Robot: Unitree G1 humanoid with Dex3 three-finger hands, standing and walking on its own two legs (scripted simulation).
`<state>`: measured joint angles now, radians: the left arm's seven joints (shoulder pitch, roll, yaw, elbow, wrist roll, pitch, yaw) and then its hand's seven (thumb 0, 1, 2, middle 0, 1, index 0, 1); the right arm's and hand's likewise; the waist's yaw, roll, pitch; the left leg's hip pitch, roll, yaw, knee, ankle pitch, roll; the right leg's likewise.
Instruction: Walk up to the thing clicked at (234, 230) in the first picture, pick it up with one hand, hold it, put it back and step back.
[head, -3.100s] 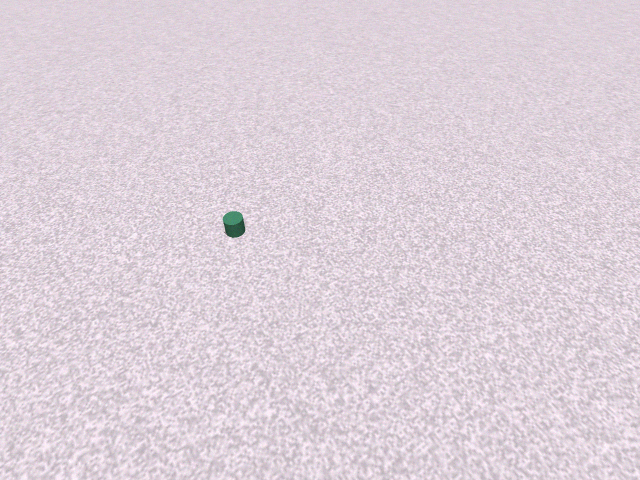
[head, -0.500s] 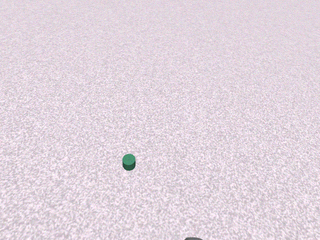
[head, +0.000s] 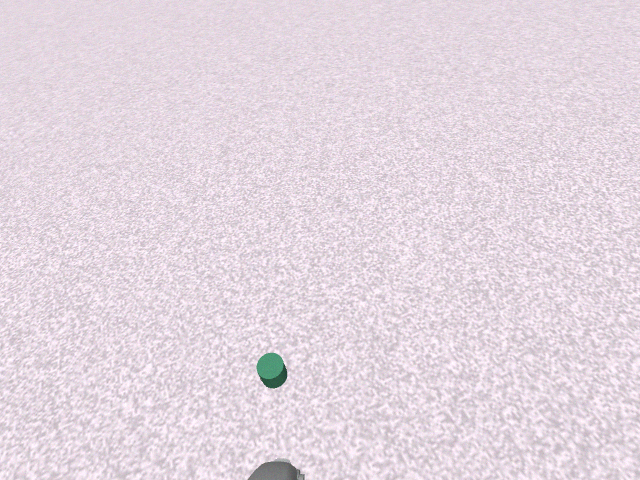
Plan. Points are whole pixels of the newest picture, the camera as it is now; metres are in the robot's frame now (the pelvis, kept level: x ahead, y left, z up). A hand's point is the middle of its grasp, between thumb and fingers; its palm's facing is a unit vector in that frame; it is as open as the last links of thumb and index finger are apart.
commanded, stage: walk up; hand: left
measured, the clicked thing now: (272, 370) +0.57 +0.26 -0.73
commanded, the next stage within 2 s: none
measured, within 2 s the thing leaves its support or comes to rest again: neither
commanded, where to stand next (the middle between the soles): +0.20 +0.03 m, yaw +1 degrees
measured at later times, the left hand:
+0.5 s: hand out of the picture +0.16 +0.31 -0.16, palm faces -0.01 -0.94 -0.35, open 7.4 cm
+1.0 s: hand (162, 438) +0.22 +0.29 -0.16, palm faces +0.01 -0.93 -0.36, open 7.4 cm
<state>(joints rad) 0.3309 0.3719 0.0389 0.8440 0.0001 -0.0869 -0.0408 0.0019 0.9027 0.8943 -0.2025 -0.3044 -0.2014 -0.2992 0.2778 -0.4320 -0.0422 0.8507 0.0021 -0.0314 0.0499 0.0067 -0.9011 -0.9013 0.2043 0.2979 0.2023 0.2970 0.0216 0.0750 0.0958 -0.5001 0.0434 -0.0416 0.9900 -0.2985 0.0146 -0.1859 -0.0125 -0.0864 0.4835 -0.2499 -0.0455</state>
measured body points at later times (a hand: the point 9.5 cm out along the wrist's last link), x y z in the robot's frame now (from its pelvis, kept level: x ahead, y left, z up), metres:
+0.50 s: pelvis +0.12 +0.04 -0.01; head +0.14 +0.06 +0.44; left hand +0.16 +0.36 -0.13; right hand +0.22 -0.27 -0.10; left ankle +0.18 +0.13 -0.74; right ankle +0.18 -0.12 -0.69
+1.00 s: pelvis +0.13 +0.03 -0.01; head +0.15 +0.03 +0.44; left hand +0.22 +0.34 -0.13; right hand +0.21 -0.27 -0.14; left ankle +0.13 +0.17 -0.74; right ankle +0.20 -0.10 -0.74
